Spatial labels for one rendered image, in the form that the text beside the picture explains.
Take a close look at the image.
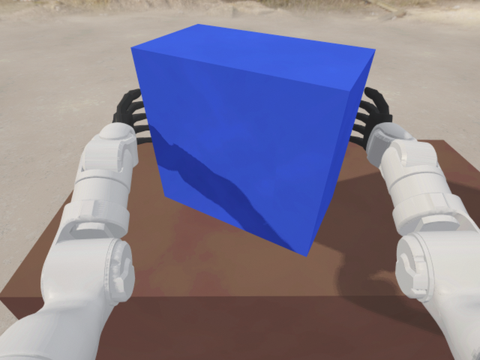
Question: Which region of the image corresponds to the left robot forearm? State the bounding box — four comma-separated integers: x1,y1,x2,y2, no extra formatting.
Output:
40,122,139,302

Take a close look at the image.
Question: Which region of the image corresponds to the robot right hand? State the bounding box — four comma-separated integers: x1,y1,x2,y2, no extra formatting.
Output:
349,87,392,151

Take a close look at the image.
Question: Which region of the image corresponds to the right robot forearm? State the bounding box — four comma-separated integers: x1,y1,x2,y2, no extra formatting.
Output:
366,122,480,236

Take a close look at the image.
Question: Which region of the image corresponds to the pedestal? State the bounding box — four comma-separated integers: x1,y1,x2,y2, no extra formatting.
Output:
0,139,480,360

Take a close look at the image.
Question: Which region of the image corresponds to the carton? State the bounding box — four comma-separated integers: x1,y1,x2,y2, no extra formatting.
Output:
131,24,376,257

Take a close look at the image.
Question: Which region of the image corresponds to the right robot upper arm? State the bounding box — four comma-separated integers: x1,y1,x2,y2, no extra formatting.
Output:
395,230,480,360

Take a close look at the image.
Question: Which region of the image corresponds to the robot left hand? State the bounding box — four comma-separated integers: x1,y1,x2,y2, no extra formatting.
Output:
112,88,152,145

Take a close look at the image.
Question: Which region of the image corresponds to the left robot upper arm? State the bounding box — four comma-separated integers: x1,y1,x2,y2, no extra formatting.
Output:
0,238,135,360

